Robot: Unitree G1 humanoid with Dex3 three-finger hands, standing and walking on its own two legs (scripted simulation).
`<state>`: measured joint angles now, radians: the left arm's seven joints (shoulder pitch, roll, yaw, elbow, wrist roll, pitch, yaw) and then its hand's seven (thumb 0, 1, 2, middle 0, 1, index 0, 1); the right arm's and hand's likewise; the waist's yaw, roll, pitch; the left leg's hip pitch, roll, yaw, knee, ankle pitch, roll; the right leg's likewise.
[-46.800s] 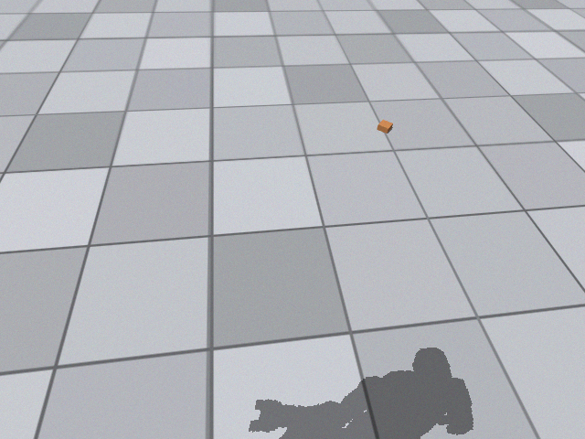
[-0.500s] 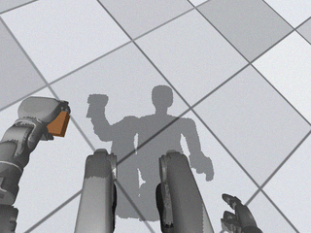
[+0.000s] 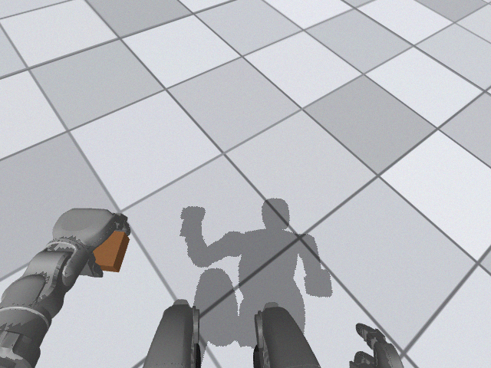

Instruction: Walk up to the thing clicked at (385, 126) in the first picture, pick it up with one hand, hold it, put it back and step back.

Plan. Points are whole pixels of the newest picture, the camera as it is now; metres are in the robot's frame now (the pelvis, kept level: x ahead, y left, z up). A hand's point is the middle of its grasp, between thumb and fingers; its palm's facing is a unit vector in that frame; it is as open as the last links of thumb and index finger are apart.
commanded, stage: lift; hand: left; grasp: from above
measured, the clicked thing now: (104, 250) +0.33 +0.24 -0.10
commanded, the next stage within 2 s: hold in 0.52 s
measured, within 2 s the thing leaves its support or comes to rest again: neither
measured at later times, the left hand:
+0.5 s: hand (89, 219) +0.34 +0.22 +0.02, palm faces -0.48 -0.01 -0.88, open 9.2 cm
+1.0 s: hand (81, 205) +0.34 +0.22 +0.06, palm faces -0.47 +0.00 -0.88, open 9.2 cm
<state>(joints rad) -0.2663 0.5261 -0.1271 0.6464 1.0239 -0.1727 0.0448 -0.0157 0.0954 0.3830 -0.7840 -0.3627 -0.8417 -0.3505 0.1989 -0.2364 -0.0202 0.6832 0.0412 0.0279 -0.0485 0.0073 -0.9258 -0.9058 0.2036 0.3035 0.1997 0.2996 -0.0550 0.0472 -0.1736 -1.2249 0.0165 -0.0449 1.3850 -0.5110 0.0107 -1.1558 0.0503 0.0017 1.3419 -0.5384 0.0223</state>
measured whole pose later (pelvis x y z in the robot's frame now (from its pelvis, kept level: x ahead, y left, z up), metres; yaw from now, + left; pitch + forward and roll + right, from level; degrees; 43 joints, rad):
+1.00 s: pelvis +0.05 +0.00 +0.11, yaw +0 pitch +7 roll +0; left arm -0.22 0.45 -0.18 0.65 1.03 -0.17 -0.01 -0.03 0.10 0.37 -0.80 -0.30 -0.87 -0.30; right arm 0.21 -0.25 -0.05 0.68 0.05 0.05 -0.06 0.01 -0.91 -0.90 0.20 0.30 0.20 0.30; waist -0.02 0.04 -0.07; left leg -0.54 0.01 0.01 0.75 -0.33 0.01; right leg -0.50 0.02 0.06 0.74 -0.36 0.02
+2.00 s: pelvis +0.04 -0.01 +0.13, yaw +0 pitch +2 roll +0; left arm -0.17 0.47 -0.19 0.52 0.98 -0.18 -0.08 -0.02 0.10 0.38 -0.79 -0.34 -0.86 -0.32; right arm 0.16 -0.26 -0.02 0.67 0.06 0.07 -0.09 0.01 -0.90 -0.90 0.20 0.30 0.20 0.30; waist 0.01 0.06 -0.01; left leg -0.35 0.00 0.02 0.57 -0.25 0.01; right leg -0.33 0.02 0.07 0.58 -0.28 0.01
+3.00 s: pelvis +0.04 -0.01 +0.11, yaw +1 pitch +9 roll +0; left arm -0.27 0.44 -0.18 0.76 1.13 -0.26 0.13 -0.02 0.13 0.35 -0.76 -0.32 -0.84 -0.31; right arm 0.15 -0.26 -0.04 0.65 0.03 0.14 -0.05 0.01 -0.91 -0.90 0.20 0.30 0.20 0.30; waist -0.02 0.02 -0.06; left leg -0.62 0.00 -0.01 0.80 -0.33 0.00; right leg -0.59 0.02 0.04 0.80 -0.37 0.01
